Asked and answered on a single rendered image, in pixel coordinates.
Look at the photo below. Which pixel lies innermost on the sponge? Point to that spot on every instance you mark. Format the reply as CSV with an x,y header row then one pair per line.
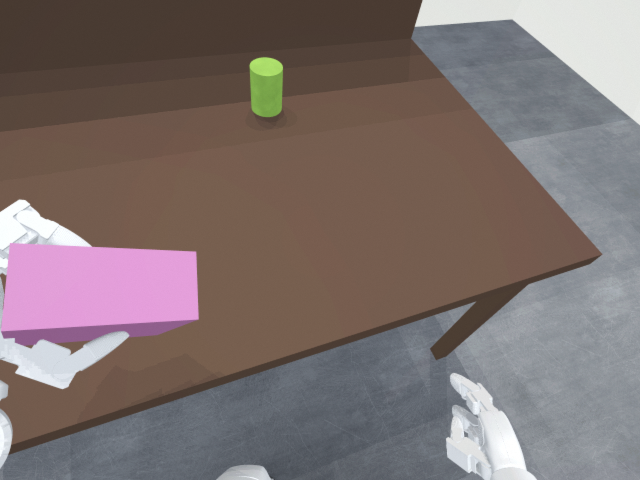
x,y
75,293

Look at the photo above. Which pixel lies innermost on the table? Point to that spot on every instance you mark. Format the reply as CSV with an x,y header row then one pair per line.
x,y
377,197

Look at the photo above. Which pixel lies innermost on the right robot hand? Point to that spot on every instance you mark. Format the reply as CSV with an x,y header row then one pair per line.
x,y
491,444

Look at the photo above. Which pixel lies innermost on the left robot hand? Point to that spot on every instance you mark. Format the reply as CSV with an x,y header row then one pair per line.
x,y
45,362

